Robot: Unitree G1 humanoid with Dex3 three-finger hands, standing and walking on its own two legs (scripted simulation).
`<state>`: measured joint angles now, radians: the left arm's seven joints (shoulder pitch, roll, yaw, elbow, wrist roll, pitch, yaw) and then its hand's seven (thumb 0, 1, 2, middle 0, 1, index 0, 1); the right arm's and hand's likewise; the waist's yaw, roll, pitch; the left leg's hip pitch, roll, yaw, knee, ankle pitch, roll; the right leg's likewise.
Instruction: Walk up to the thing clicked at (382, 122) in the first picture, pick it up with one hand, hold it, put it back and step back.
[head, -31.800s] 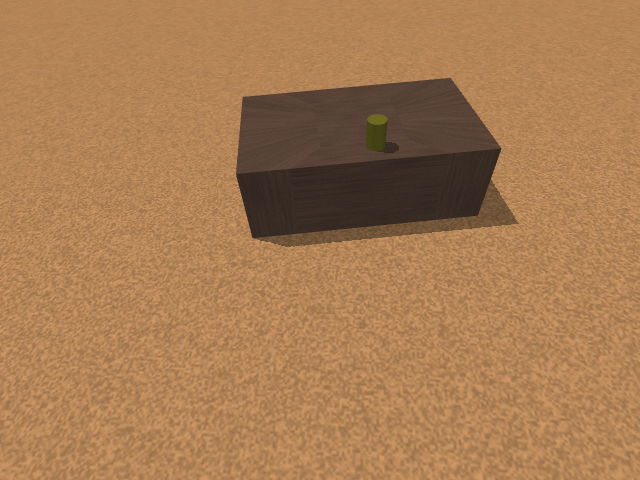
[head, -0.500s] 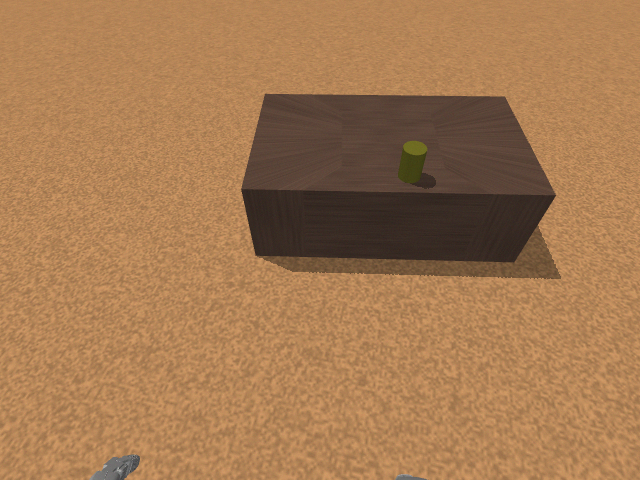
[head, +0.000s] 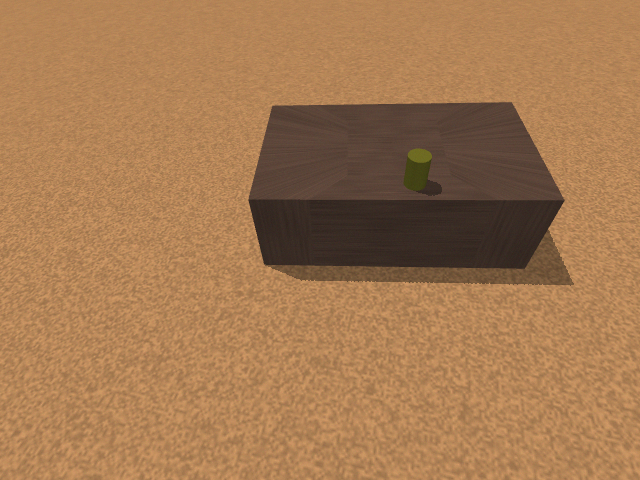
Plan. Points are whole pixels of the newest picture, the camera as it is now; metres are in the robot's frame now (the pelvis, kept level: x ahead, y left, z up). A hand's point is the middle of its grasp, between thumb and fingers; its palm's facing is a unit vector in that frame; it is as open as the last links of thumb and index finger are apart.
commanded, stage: step back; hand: right
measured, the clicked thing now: (417, 169) +1.11 -0.20 -0.34
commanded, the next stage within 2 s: stand in 0.38 s
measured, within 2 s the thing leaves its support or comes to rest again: neither
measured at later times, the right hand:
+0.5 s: hand out of the picture +0.13 -0.25 -0.13, palm faces +0.01 +0.94 -0.34, open 7.4 cm
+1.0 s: hand out of the picture +0.06 -0.26 -0.14, palm faces +0.00 +0.94 -0.33, open 7.4 cm
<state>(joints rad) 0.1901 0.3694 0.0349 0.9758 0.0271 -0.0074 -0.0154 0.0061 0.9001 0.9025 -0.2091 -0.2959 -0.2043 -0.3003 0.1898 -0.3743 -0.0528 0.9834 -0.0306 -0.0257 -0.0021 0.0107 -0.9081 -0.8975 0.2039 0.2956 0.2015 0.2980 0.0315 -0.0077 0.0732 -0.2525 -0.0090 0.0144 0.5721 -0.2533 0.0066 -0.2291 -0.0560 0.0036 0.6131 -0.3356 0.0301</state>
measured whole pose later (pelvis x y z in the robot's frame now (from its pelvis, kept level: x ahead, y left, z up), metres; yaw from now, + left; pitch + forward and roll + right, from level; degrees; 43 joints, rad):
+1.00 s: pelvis +0.00 -0.01 +0.02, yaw -1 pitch -2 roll +0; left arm 0.11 0.35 -0.01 1.15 0.01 -0.02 0.00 0.01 0.90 0.90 -0.21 -0.30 -0.20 -0.30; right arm 0.11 -0.35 -0.01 1.16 -0.01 -0.01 0.01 0.01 -0.91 -0.90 0.20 0.30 0.20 0.30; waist -0.01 0.00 0.06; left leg -0.13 0.02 0.02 0.32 -0.15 -0.01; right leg -0.10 -0.02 0.01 0.32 -0.17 0.02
